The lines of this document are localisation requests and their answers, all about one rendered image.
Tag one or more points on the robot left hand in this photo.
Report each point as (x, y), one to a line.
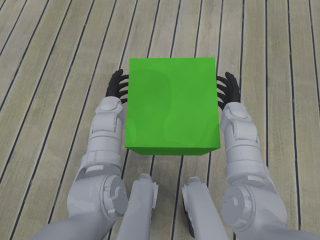
(114, 86)

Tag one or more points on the robot right hand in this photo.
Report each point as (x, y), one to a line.
(231, 90)

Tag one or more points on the robot left thigh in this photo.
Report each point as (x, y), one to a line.
(136, 222)

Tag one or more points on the right robot upper arm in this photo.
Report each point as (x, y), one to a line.
(258, 214)

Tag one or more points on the robot left shin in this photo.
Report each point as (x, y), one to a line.
(143, 176)

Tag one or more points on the left robot upper arm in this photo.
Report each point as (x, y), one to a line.
(94, 204)

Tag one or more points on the left robot forearm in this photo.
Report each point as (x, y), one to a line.
(103, 155)

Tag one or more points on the right robot forearm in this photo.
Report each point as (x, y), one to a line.
(243, 151)

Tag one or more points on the carton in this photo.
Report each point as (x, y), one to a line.
(172, 106)

